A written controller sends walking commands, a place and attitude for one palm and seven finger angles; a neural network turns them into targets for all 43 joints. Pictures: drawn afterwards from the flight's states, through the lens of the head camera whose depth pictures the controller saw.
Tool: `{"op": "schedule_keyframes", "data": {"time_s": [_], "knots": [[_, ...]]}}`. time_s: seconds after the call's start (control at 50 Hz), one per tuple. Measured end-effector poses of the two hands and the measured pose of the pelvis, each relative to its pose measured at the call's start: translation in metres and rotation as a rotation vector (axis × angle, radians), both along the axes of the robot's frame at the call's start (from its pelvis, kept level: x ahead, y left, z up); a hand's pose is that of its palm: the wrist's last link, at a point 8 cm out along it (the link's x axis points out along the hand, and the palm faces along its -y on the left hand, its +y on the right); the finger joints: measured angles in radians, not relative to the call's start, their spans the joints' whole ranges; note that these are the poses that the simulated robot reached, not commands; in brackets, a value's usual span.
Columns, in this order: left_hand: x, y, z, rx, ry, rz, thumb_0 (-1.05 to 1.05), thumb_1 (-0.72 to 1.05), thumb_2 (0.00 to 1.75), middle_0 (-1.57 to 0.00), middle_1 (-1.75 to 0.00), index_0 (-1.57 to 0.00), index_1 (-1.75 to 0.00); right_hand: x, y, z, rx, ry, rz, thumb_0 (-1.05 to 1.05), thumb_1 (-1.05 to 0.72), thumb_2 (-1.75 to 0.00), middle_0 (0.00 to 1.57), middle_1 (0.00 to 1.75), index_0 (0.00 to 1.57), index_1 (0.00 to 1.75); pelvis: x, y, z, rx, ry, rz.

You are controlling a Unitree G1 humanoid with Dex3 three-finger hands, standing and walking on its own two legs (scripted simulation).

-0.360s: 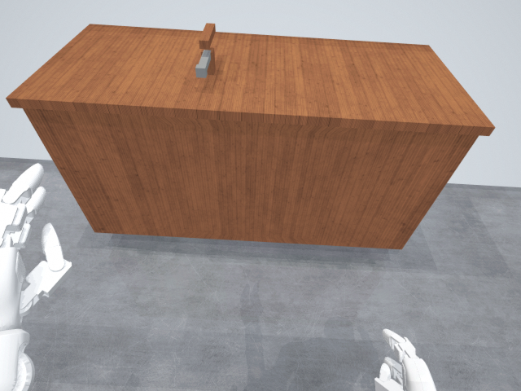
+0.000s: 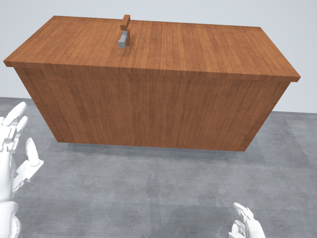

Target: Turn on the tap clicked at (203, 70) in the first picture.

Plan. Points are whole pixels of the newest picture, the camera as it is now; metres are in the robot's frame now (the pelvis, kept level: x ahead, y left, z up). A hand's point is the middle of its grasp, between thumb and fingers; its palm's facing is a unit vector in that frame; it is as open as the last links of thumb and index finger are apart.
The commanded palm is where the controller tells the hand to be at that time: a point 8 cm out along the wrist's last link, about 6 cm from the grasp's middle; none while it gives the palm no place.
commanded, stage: look at it before walking up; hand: left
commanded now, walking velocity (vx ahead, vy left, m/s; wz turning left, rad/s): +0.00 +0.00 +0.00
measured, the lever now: (121, 43) +0.91 +0.23 +0.05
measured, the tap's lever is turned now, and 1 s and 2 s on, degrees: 0 0 0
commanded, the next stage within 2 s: turn to face it in 0.04 s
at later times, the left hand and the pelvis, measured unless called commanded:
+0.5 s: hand (59, 161) +0.22 +0.21 +0.15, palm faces +0.34 -0.88 -0.34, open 7.4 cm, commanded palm +0.17 +0.25 +0.18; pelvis -0.02 -0.01 -0.01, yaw -6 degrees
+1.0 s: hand (70, 159) +0.22 +0.19 +0.16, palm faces +0.26 -0.87 -0.42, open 7.4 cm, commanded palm +0.18 +0.23 +0.18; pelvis -0.03 -0.01 -0.02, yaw -13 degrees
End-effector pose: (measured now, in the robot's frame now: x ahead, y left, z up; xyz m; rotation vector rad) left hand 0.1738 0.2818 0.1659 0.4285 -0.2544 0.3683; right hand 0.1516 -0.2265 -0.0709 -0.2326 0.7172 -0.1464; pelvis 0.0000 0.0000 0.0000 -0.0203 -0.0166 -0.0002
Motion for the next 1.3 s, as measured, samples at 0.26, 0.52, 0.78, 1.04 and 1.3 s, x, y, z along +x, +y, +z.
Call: {"op": "schedule_keyframes", "data": {"time_s": [0.26, 0.52, 0.78, 1.04, 1.3], "knots": [[-0.006, -0.004, 0.006, 0.022, -0.016, -0.002, 0.02, 0.89, 0.9, -0.21, -0.3, -0.21, -0.3, -0.006, -0.005, -0.001, 0.014, -0.017, -0.016, 0.01, -0.9, -0.9, 0.21, 0.3, 0.21, 0.3, -0.005, -0.003, -0.001, 0.004, -0.002, -0.027], [0.012, -0.031, -0.001, 0.007, -0.038, -0.095, 0.02, 0.89, 0.9, -0.21, -0.3, -0.21, -0.3, -0.029, -0.026, -0.007, 0.013, -0.028, -0.095, 0.01, -0.9, -0.9, 0.21, 0.3, 0.21, 0.3, -0.021, -0.009, -0.012, 0.024, 0.009, -0.111], [0.013, -0.05, 0.007, 0.078, -0.047, -0.151, 0.02, 0.89, 0.9, -0.21, -0.3, -0.21, -0.3, -0.07, -0.045, -0.034, 0.038, 0.047, -0.186, 0.01, -0.9, -0.9, 0.21, 0.3, 0.2, 0.3, -0.028, -0.014, -0.02, 0.043, 0.019, -0.152], [0.014, -0.057, 0.011, 0.087, -0.053, -0.187, 0.02, 0.89, 0.9, -0.21, -0.3, -0.21, -0.3, -0.089, -0.035, -0.03, 0.08, -0.022, -0.24, 0.01, -0.9, -0.9, 0.21, 0.3, 0.2, 0.3, -0.034, -0.014, -0.019, 0.031, -0.005, -0.241], [0.033, -0.098, 0.006, 0.073, 0.003, -0.349, 0.02, 0.89, 0.9, -0.22, -0.3, -0.22, -0.3, -0.132, -0.064, -0.014, 0.027, 0.042, -0.325, 0.01, -0.9, -0.9, 0.21, 0.3, 0.21, 0.3, -0.049, -0.02, -0.005, 0.038, 0.026, -0.285]]}}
